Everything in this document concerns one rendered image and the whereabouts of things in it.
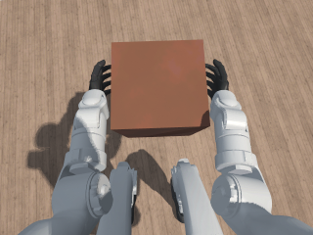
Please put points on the robot left foot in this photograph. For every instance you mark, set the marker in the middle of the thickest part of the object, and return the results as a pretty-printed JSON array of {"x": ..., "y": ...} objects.
[{"x": 132, "y": 210}]

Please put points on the right robot upper arm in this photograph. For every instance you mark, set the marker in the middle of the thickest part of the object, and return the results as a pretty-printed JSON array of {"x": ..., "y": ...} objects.
[{"x": 245, "y": 204}]

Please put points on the left robot upper arm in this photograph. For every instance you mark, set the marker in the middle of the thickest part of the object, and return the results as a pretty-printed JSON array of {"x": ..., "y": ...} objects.
[{"x": 79, "y": 201}]

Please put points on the right robot forearm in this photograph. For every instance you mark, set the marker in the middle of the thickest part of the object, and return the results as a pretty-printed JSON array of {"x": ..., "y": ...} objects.
[{"x": 233, "y": 150}]

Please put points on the right robot hand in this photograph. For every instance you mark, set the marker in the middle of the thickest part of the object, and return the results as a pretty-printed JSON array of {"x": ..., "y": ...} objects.
[{"x": 219, "y": 78}]

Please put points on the carton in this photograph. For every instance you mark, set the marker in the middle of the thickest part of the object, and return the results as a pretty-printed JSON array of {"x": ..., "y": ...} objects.
[{"x": 158, "y": 88}]

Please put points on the robot right foot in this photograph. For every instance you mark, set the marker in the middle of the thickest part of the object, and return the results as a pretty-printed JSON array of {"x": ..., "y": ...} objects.
[{"x": 180, "y": 215}]

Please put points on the left robot forearm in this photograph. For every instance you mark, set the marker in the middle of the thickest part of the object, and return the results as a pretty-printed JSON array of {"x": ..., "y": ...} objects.
[{"x": 88, "y": 137}]

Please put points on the left robot hand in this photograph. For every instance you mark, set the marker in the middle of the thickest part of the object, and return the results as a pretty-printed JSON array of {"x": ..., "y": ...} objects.
[{"x": 97, "y": 77}]

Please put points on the robot foot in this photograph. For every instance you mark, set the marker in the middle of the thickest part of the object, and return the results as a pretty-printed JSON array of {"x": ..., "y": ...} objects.
[
  {"x": 180, "y": 215},
  {"x": 132, "y": 210}
]

